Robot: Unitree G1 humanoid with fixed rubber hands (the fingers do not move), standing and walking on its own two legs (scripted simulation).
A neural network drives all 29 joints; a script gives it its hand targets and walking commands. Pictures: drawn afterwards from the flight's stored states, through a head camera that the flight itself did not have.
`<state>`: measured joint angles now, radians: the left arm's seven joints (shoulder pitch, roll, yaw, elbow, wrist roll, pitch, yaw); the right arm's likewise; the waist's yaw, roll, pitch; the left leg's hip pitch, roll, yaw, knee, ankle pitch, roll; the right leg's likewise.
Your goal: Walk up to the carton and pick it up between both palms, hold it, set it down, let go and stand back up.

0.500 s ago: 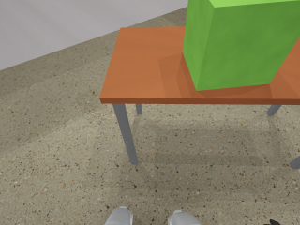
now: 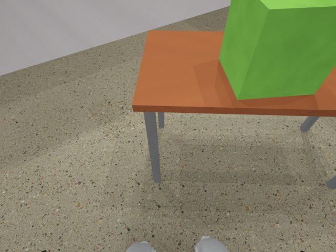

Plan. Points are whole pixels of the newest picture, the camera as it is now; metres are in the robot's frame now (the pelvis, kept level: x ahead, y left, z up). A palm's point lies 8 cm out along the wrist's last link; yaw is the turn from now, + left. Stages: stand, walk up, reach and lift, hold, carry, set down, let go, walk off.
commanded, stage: walk up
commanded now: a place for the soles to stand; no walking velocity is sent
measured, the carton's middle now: (277, 38) +0.75 -0.34 +0.12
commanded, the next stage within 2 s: none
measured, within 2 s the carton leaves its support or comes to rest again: neither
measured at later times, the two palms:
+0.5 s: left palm out of the picture +0.12 +0.30 -0.09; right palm out of the picture +0.11 -0.35 -0.07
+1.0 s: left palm out of the picture +0.13 +0.30 -0.07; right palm out of the picture +0.12 -0.35 -0.08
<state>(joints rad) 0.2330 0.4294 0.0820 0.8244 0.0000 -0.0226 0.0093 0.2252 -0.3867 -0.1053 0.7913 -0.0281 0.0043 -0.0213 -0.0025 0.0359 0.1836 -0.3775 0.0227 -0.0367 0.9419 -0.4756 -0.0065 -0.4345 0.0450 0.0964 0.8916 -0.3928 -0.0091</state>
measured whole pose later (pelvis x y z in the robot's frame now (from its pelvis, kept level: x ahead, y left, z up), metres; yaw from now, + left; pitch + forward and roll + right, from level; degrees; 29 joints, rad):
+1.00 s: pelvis +0.03 -0.03 +0.01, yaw -1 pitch -3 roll +0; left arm 0.22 0.43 0.08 0.83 0.00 -0.05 0.01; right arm 0.24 -0.39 -0.11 0.80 -0.02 -0.04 -0.02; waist 0.00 0.01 0.08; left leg -0.36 0.03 -0.04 0.85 -0.45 -0.02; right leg -0.41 0.05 0.09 0.86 -0.40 -0.01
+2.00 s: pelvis +0.06 -0.29 +0.02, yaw -4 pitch -3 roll +4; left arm 0.14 0.43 0.08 0.77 0.00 0.02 -0.05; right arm 0.35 -0.40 -0.11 0.81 0.01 -0.07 -0.11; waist -0.01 -0.10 0.19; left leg -0.29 0.03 0.09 0.69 -0.34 0.03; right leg -0.51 0.17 0.06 1.10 -0.38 0.05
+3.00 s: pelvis +0.21 -0.72 +0.02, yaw -3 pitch -4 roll +1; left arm 0.08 0.41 0.08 0.75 0.00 -0.06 0.06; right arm 0.45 -0.42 -0.12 0.84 -0.03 0.03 -0.04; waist -0.12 0.08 0.27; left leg -0.26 -0.11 -0.11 0.71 -0.40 0.08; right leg -0.51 0.11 0.07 1.32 -0.63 0.05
